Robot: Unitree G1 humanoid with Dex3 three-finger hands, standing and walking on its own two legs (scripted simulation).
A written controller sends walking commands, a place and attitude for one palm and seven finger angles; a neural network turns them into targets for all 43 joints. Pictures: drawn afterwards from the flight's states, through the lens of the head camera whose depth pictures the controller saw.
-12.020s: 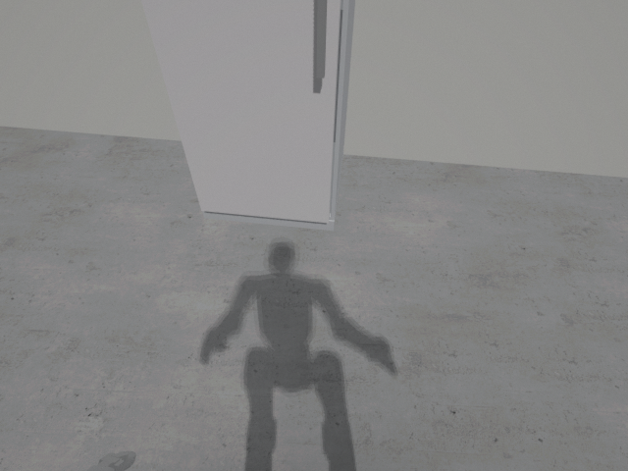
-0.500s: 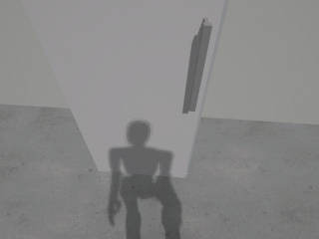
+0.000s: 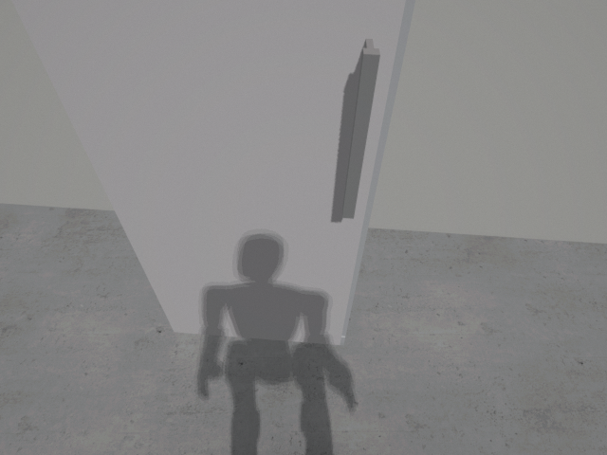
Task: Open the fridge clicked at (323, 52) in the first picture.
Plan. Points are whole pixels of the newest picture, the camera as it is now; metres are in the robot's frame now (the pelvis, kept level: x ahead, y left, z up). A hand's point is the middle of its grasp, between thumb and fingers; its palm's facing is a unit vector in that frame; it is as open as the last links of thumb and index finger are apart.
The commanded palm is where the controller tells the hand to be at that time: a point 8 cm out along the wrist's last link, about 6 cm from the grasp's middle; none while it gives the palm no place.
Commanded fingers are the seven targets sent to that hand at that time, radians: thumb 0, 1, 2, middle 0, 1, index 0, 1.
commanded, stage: look again from close up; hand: right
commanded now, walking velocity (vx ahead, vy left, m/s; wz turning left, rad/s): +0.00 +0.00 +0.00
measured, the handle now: (357, 140) +0.58 -0.05 +0.14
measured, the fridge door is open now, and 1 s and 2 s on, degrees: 0 0 0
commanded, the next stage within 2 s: none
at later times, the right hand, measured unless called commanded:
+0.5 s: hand out of the picture +0.02 -0.17 -0.17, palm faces +0.00 +0.98 -0.21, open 7.4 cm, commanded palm none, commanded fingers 0.00 -0.90 -0.90 0.20 0.30 0.20 0.30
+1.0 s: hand out of the picture +0.04 -0.17 -0.17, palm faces -0.01 +0.97 -0.23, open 7.4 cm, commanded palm none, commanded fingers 0.00 -0.90 -0.90 0.20 0.30 0.20 0.30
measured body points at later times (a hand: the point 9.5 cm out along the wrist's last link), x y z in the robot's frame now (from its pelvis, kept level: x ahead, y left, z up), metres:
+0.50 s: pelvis +0.01 +0.01 +0.00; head +0.01 +0.00 +0.45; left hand +0.06 +0.26 -0.14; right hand +0.02 -0.23 -0.15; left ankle +0.00 +0.13 -0.74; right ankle +0.06 -0.07 -0.74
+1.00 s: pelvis +0.03 +0.03 +0.01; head +0.03 +0.02 +0.46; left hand +0.06 +0.27 -0.14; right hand +0.05 -0.22 -0.15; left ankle +0.00 +0.13 -0.74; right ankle +0.06 -0.07 -0.74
